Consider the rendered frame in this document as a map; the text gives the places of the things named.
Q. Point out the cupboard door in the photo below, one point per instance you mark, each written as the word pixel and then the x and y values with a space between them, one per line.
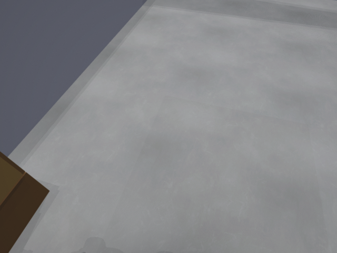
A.
pixel 8 178

